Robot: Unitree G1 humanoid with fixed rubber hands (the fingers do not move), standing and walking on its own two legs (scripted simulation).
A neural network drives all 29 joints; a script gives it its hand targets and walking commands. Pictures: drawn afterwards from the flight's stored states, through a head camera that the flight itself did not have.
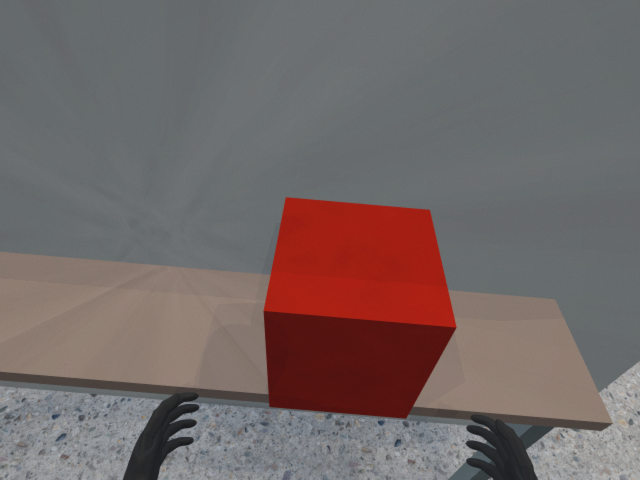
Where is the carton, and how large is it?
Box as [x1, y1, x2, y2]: [264, 197, 456, 418]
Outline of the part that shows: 286,197 264,306 269,406 405,418 456,327 429,210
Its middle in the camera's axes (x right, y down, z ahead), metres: +0.04 +0.10 +0.58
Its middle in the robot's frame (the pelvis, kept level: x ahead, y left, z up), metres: +0.37 -0.02 +0.00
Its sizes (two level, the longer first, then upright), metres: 0.210 0.200 0.250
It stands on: a table, 0.66 m high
